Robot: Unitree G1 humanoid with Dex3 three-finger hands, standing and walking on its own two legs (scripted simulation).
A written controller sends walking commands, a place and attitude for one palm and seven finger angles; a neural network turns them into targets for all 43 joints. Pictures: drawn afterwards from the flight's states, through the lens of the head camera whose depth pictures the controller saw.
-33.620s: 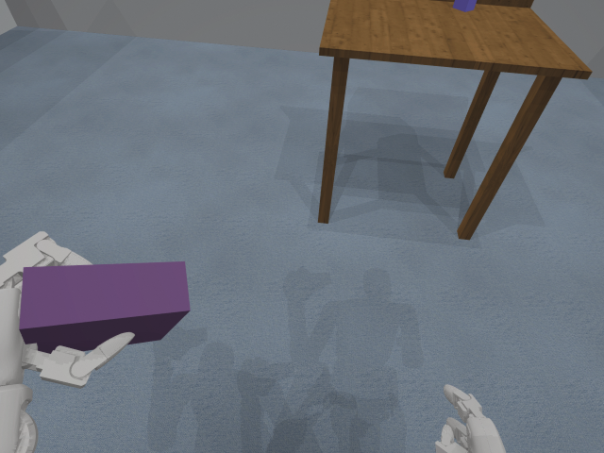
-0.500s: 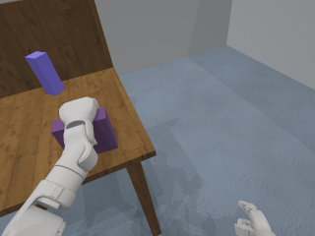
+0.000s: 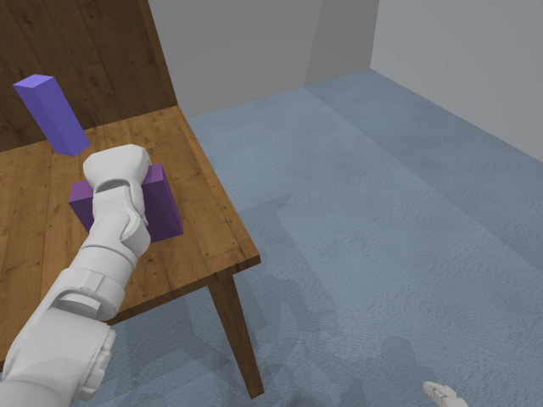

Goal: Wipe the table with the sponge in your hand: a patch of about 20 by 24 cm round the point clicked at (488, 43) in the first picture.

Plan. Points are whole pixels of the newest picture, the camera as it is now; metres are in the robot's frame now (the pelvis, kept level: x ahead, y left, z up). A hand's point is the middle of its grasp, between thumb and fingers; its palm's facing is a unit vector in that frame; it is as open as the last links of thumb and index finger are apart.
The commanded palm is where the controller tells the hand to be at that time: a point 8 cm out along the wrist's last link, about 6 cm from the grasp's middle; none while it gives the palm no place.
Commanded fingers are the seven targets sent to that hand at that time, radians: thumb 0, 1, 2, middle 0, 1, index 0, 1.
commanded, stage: wipe forward along the third lane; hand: left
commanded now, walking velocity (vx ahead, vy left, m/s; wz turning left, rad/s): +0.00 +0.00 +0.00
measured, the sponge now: (136, 219) +0.39 +0.26 +0.09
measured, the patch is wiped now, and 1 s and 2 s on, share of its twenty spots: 0.75 0.80 0.80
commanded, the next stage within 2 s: wipe back along the third lane in 0.72 s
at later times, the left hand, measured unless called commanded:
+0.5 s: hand (121, 175) +0.45 +0.28 +0.14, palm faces -0.05 -0.01 -1.00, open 9.4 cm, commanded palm +0.44 +0.29 +0.16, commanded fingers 0.00 0.10 1.30 -1.20 -1.60 -1.20 -1.60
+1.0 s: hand (117, 165) +0.48 +0.30 +0.14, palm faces -0.05 +0.05 -1.00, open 9.4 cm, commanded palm +0.45 +0.29 +0.16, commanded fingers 0.00 0.10 1.30 -1.20 -1.60 -1.20 -1.60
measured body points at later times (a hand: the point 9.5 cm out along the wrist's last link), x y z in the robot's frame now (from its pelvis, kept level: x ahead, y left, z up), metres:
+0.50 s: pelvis +0.00 +0.02 +0.00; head +0.02 +0.00 +0.45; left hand +0.45 +0.28 +0.19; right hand +0.08 -0.25 -0.14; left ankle +0.02 +0.15 -0.73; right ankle -0.05 -0.08 -0.73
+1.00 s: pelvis +0.01 +0.04 +0.00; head +0.04 +0.02 +0.45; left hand +0.48 +0.30 +0.19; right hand +0.05 -0.23 -0.14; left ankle +0.02 +0.15 -0.73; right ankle -0.05 -0.08 -0.73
